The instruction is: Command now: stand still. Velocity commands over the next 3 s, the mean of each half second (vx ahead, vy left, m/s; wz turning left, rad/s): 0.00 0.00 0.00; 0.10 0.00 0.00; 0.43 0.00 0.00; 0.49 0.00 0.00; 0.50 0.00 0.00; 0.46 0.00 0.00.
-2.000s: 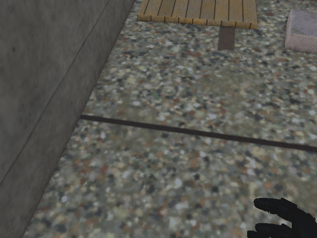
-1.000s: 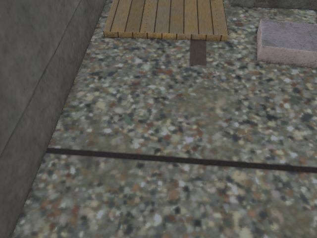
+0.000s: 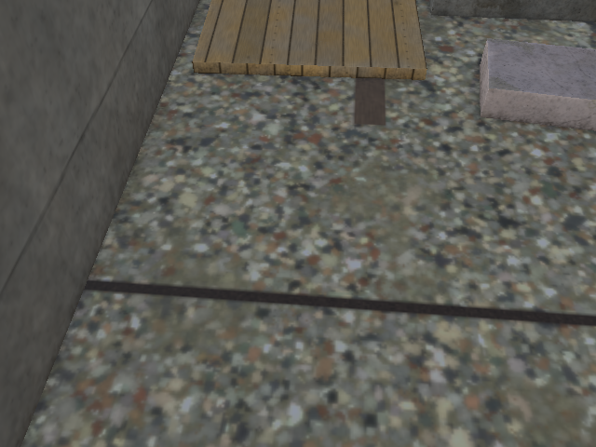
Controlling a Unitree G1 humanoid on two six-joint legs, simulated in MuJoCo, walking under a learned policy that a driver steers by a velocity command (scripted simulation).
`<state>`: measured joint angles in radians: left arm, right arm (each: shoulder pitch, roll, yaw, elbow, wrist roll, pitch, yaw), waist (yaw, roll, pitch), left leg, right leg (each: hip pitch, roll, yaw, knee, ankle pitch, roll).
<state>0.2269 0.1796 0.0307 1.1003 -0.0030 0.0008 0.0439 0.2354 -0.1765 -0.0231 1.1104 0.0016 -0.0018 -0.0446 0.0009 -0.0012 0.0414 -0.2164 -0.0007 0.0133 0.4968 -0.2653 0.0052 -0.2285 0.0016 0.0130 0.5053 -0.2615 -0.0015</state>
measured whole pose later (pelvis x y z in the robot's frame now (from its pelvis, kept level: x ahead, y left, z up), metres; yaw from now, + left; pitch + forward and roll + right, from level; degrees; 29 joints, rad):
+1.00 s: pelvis +0.05 -0.02 -0.01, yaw -1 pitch +1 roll +0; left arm 0.32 0.18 0.04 1.06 -0.03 -0.08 0.02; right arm 0.40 -0.20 -0.05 1.09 0.03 -0.06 -0.03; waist -0.01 0.02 -0.02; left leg -0.21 0.02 0.00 0.59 -0.39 0.02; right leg -0.26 0.02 -0.04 0.63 -0.44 -0.11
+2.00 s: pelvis +0.58 -0.03 -0.01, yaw +0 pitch +3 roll +2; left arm 0.02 0.23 0.04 0.82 -0.02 -0.11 -0.03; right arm 0.42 -0.26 -0.05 1.03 0.02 -0.07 -0.01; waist -0.08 -0.02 0.00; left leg 0.05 -0.02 0.04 0.33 -0.42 0.00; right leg -0.51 -0.05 -0.03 0.49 -0.03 -0.07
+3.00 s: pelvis +1.12 -0.01 +0.01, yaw +0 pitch +2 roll +2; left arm 0.05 0.24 0.06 0.86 0.00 -0.08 -0.01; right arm 0.35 -0.23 -0.05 0.99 0.00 -0.07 -0.01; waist -0.07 -0.05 0.01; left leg -0.01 -0.06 0.06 0.23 -0.26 0.05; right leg -0.64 -0.09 0.01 0.57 0.11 -0.02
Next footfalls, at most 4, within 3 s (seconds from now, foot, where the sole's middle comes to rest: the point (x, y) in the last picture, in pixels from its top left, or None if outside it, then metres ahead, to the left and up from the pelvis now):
1.46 left None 0.45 0.09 -0.77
2.00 right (373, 344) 0.75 -0.15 -0.77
2.56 left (280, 244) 1.07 0.09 -0.77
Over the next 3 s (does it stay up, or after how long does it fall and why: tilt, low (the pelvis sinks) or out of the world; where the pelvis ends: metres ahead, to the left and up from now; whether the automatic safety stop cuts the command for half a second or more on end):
stays up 1.12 -0.01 0.01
